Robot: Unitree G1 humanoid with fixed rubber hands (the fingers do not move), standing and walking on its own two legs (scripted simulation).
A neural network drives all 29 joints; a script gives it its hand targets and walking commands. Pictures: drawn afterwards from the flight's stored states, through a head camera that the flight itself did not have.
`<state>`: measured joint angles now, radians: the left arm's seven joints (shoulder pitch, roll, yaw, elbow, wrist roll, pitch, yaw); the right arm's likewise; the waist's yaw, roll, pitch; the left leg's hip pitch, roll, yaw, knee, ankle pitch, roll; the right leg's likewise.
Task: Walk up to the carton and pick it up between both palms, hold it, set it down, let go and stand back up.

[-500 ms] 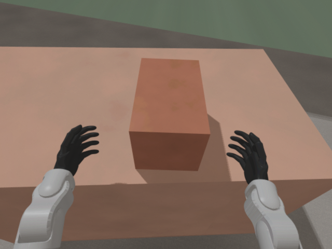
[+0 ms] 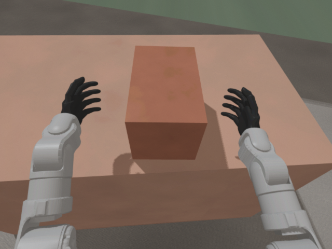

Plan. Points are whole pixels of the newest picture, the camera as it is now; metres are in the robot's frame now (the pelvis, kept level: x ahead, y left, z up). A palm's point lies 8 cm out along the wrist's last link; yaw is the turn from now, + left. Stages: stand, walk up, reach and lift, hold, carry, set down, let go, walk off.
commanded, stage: reach and lift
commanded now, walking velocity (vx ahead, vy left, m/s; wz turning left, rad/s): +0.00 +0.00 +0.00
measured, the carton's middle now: (164, 101) +0.48 +0.05 +0.03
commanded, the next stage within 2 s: none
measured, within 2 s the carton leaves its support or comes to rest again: neither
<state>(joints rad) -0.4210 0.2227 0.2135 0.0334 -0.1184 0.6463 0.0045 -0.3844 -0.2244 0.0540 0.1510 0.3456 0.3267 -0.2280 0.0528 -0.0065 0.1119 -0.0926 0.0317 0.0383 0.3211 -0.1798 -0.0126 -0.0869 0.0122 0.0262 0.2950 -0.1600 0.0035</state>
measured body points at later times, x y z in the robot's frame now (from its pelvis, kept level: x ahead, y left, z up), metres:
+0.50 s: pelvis -0.01 +0.00 +0.00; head +0.05 +0.02 +0.44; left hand +0.43 +0.25 +0.15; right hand +0.47 -0.11 +0.15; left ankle +0.00 +0.12 -0.75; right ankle +0.00 -0.12 -0.75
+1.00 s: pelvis +0.01 +0.00 -0.01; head +0.08 +0.02 +0.44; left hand +0.47 +0.23 +0.11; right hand +0.50 -0.12 +0.11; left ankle +0.00 +0.12 -0.75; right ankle +0.00 -0.12 -0.75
